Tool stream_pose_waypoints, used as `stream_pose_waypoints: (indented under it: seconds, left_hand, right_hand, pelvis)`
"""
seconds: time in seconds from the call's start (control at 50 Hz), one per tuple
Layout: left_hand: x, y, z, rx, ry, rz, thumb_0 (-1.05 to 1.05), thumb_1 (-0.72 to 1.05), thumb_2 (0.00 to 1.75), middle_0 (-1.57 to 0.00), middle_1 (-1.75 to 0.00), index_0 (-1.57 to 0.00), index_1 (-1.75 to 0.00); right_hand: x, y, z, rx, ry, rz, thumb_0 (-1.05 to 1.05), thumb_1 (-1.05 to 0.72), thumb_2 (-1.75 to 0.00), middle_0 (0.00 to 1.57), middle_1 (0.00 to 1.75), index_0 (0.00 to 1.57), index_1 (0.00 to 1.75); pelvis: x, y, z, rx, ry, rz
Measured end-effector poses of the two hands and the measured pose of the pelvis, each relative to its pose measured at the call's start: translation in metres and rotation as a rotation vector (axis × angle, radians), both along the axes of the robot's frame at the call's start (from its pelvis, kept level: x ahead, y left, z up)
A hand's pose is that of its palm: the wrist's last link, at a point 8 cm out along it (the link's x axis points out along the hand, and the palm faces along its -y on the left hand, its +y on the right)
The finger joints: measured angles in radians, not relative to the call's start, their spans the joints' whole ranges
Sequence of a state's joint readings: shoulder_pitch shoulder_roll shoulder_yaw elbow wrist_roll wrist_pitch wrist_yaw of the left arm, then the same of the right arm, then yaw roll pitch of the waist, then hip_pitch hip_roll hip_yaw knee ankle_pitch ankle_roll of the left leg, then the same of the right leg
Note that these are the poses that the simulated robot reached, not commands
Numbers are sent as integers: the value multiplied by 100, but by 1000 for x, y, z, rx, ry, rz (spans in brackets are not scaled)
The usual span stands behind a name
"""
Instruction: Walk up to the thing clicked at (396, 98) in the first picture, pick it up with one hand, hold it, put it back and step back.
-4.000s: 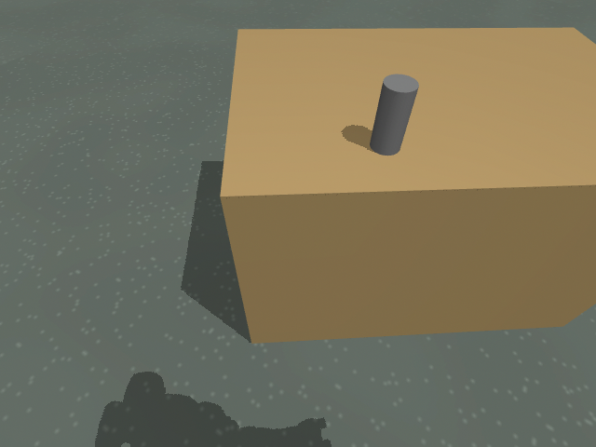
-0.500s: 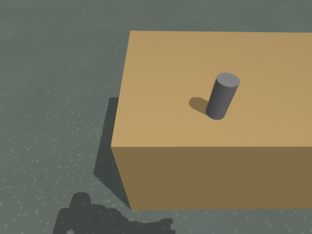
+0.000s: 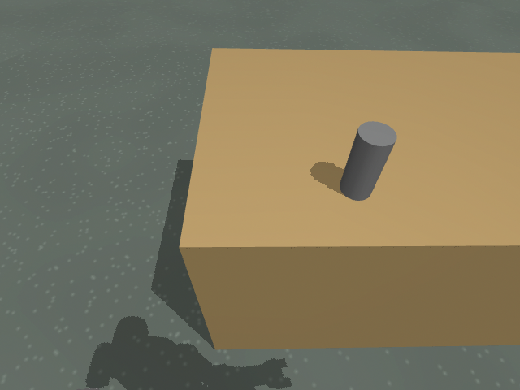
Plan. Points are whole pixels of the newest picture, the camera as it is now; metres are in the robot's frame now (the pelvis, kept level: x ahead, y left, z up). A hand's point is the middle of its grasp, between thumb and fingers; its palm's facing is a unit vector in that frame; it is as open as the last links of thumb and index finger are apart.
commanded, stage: stand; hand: right
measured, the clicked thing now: (365, 163) +0.49 -0.20 +0.04
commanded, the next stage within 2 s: none
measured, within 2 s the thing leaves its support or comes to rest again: neither
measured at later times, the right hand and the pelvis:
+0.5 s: hand out of the picture +0.09 -0.26 -0.16, palm faces -0.03 +0.94 -0.33, open 7.4 cm; pelvis +0.00 -0.01 +0.00, yaw +1 degrees
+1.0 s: hand out of the picture +0.08 -0.26 -0.16, palm faces -0.05 +0.94 -0.33, open 7.4 cm; pelvis +0.00 -0.01 +0.00, yaw +1 degrees
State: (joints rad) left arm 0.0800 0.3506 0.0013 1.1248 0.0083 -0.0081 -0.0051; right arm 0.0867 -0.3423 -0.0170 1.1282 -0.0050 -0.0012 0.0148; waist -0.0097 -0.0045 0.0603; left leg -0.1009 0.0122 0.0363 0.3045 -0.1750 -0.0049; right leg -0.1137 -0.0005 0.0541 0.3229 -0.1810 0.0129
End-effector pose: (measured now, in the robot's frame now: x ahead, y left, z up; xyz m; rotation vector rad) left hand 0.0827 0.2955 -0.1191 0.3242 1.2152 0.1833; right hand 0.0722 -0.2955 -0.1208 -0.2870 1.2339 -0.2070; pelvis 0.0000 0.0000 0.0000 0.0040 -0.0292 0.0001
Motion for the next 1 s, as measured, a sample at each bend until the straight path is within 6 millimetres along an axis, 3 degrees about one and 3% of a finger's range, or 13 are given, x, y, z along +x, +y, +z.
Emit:
stream_pose_waypoints:
  seconds: [0.26,1.0]
  left_hand:
    - [-12,-4,-2,-2,28,11,0,91,90,-20,-30,-20,-30]
    - [-21,-4,0,4,37,33,0,91,90,-20,-30,-20,-30]
  right_hand:
    - [1,-3,0,0,17,13,1,-91,-90,20,30,20,29]
    - [5,-6,-2,-2,25,42,1,-91,-90,20,30,20,29]
  pelvis:
    - [2,-5,0,-4,4,11]
    - [4,-8,1,-4,6,23]
